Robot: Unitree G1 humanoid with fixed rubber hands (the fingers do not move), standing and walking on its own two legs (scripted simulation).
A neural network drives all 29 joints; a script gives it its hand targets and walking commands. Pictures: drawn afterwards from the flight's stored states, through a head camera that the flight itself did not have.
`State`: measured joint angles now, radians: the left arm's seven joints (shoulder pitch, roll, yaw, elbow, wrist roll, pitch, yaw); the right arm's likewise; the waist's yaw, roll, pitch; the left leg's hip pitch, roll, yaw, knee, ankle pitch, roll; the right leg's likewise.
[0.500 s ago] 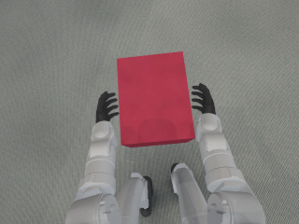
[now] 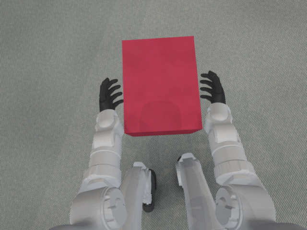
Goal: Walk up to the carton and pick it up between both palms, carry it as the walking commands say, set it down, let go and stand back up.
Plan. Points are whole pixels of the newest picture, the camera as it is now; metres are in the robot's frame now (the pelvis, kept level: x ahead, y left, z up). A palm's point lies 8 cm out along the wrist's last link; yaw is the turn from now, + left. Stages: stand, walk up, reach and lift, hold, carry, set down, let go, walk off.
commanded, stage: set down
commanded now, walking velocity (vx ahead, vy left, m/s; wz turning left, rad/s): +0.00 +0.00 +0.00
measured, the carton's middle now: (160, 91) +0.47 -0.02 -0.21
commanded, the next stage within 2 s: none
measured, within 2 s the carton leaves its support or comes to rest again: neither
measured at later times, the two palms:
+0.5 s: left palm (117, 106) +0.43 +0.12 -0.18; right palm (208, 97) +0.43 -0.16 -0.19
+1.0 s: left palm (124, 105) +0.45 +0.12 -0.27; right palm (202, 96) +0.46 -0.17 -0.29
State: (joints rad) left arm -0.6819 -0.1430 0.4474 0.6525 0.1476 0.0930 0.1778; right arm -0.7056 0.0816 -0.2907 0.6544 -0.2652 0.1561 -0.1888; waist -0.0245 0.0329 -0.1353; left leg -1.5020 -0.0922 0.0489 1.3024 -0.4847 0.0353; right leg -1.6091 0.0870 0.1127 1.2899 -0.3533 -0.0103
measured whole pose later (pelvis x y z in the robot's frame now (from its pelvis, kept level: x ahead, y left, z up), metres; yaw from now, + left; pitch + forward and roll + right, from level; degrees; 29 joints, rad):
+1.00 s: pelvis -0.05 +0.00 -0.14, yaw +3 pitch +45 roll +5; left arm -1.15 -0.04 0.45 0.70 0.14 0.22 0.29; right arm -1.20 -0.10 -0.35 0.79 -0.24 0.27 -0.15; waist -0.02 0.03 0.05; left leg -2.06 -0.11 0.05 1.80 -0.53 0.01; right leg -2.16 0.09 0.06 1.75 -0.37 0.00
